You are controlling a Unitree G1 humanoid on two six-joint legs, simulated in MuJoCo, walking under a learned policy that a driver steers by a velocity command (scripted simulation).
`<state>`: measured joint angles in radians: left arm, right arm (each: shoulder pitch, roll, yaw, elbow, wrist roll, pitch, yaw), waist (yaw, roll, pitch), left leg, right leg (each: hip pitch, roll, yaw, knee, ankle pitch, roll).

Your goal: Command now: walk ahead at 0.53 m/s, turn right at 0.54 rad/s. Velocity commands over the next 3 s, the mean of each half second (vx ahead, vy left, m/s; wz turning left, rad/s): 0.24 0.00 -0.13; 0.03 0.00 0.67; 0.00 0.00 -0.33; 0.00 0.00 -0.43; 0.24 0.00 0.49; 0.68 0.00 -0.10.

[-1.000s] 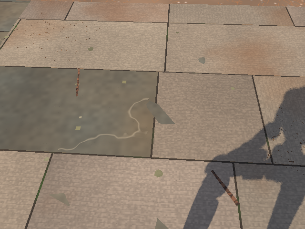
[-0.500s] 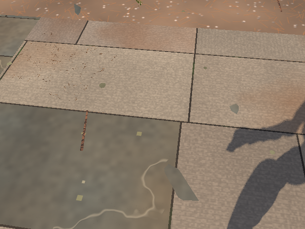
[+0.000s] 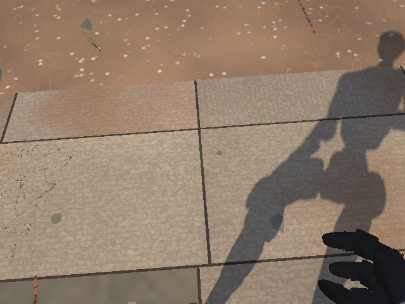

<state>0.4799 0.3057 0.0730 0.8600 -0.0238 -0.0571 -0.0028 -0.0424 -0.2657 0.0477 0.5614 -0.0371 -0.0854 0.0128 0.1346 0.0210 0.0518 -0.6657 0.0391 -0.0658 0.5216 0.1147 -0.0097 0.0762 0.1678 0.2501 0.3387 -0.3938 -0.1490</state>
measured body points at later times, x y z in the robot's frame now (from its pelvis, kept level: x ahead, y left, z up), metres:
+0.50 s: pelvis +0.22 +0.02 +0.00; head +0.24 +0.00 +0.45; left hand +0.45 +0.24 -0.07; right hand +0.27 -0.27 -0.12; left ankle +0.23 +0.14 -0.70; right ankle +0.27 -0.11 -0.73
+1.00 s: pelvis +0.24 +0.07 +0.01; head +0.27 +0.11 +0.46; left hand +0.29 +0.39 -0.10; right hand +0.47 -0.15 -0.06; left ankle +0.23 +0.15 -0.73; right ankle +0.29 -0.08 -0.64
